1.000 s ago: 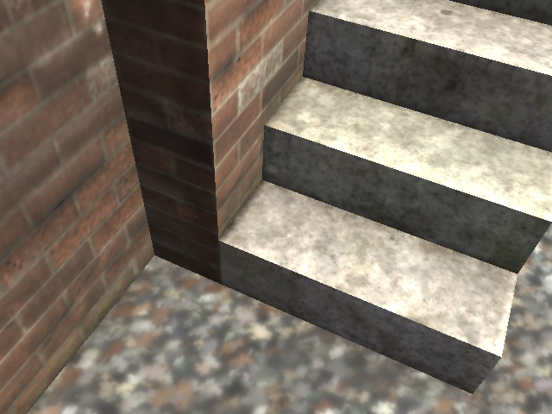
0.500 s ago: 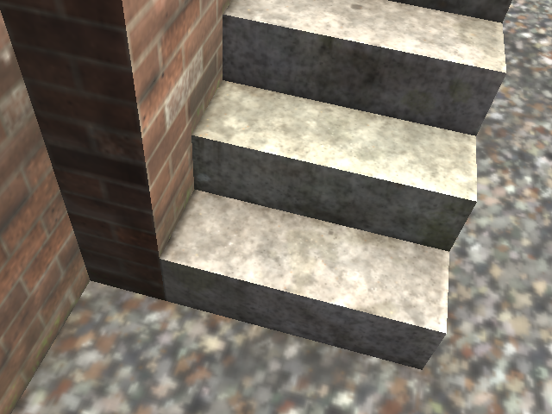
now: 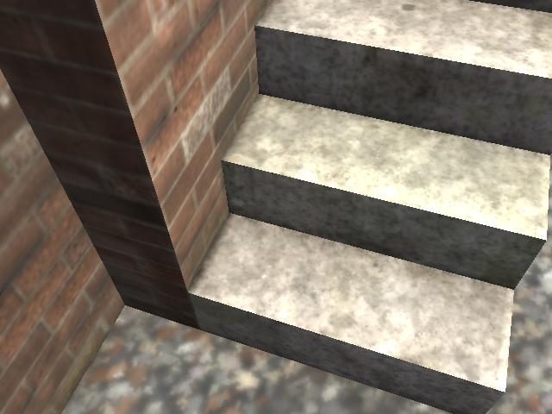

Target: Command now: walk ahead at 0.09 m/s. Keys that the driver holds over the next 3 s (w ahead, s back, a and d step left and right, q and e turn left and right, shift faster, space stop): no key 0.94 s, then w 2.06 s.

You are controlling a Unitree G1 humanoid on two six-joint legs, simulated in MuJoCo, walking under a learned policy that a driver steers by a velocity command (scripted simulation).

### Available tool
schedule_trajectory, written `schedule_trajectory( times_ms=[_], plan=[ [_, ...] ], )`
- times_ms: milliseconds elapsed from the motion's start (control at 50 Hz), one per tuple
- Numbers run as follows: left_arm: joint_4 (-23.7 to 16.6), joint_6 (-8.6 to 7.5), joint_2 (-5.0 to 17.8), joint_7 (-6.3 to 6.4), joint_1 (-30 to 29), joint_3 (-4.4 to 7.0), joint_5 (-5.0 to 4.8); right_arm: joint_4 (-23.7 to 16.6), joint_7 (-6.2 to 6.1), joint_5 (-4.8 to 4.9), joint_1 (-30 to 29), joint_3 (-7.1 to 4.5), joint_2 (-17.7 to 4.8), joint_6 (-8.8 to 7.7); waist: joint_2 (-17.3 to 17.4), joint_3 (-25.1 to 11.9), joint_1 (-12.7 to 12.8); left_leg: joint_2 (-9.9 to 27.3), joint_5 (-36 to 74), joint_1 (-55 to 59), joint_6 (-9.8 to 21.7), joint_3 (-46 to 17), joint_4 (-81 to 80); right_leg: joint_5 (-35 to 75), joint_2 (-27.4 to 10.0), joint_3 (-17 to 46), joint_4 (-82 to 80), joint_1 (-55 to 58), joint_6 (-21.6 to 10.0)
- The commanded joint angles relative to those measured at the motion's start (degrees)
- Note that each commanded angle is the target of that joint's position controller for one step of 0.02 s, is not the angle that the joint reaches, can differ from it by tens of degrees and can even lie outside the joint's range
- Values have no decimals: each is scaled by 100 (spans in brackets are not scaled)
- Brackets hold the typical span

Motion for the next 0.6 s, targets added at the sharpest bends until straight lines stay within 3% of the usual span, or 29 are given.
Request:
schedule_trajectory(
  times_ms=[20,40,60,80,100,120,140,160,200,240,340,600],
  plan=[
    [-299,8,901,13,-573,187,-30,-271,27,-34,298,-156,-508,26,-817,-603,-364,-60,439,1367,100,-8,-1000,1218,-1416,783,-126,-229,-1062],
    [-247,13,744,4,-502,122,-54,-260,21,-57,265,-182,-557,14,-746,-609,-346,-155,583,1692,203,56,-1480,835,-1223,785,114,-256,-857],
    [-108,-11,564,-34,-225,42,-23,-313,-31,-120,198,-175,-613,10,-561,-549,-300,15,1039,2022,291,-126,-1982,313,-943,708,346,-334,-515],
    [-44,-59,415,-58,81,-15,117,-439,-101,-190,120,-205,-928,28,32,-689,-48,641,2689,2508,481,-745,-1763,-329,-558,499,816,-639,-188],
    [48,-49,182,-32,591,-80,128,-449,-107,-221,-252,-171,-904,75,989,-943,361,929,2326,2315,993,-1048,-1750,-1084,-329,234,747,-582,98],
    [107,12,478,25,210,-53,149,-532,-31,-145,-476,-85,-444,82,637,-881,104,644,1447,1898,979,-934,-1821,-892,-372,250,659,-152,222],
    [95,70,675,51,-121,-14,118,-497,19,-127,-448,-47,-322,76,436,-739,-39,379,921,1821,787,-750,-1811,-701,-342,198,661,-209,217],
    [175,128,703,94,-194,-7,85,-462,44,-140,-378,-61,-406,55,337,-691,-99,262,770,1791,674,-660,-1818,-662,-348,213,678,-212,188],
    [256,217,674,130,-138,-45,142,-345,106,-108,-241,-63,-485,-60,350,-592,-86,278,811,1699,620,-626,-1788,-531,-441,349,610,-88,178],
    [285,215,649,118,-315,-63,133,-278,103,-97,-233,-55,-469,-98,147,-595,-135,214,1146,1809,570,-530,-1686,-254,-468,376,551,-60,157],
    [598,200,718,73,-315,-57,83,-126,54,-73,-259,-66,-516,-63,-110,-705,-167,151,1649,2121,608,-421,-1571,-30,-495,394,457,40,176],
    [1115,269,799,150,-275,-82,85,380,43,-53,-308,-94,-553,5,-188,-397,-152,-7,709,1892,508,-236,-1753,-228,-449,339,248,92,114]
  ],
)
Next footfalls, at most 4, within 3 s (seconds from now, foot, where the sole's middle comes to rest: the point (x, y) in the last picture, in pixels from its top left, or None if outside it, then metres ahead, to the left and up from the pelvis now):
0.06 left None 0.12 0.14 -0.78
1.58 right None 0.33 -0.13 -0.78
2.08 left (265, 325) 0.59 0.09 -0.59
2.50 right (397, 325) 0.59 -0.19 -0.58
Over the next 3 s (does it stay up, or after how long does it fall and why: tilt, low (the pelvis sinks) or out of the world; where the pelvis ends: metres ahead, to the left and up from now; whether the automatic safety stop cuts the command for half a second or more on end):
stays up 0.57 -0.15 0.20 its command is cut before an obstacle after 2.0 s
